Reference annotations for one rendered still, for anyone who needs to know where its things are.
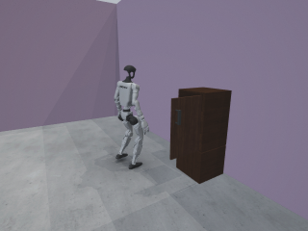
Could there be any robot right forearm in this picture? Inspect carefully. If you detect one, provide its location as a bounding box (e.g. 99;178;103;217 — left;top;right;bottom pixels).
134;100;145;122

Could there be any robot right thigh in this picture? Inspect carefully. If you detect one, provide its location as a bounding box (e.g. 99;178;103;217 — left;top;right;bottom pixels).
128;115;143;144

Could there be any right robot shin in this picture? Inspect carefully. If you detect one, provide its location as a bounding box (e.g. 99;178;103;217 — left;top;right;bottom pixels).
132;139;143;165

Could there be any robot right upper arm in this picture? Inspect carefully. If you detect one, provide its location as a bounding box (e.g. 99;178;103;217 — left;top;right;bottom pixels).
131;83;140;107

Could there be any robot left forearm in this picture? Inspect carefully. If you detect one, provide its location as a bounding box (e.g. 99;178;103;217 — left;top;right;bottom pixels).
114;99;122;113

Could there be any robot left upper arm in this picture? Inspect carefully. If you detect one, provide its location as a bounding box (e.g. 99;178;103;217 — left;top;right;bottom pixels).
114;81;121;101

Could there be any cupboard door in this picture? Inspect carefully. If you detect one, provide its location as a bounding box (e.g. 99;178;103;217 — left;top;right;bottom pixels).
169;95;202;160

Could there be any robot right hand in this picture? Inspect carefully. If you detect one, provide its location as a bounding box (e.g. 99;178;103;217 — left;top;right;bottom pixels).
141;120;149;134

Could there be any handle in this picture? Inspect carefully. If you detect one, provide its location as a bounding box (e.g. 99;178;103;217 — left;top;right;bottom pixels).
175;110;182;125

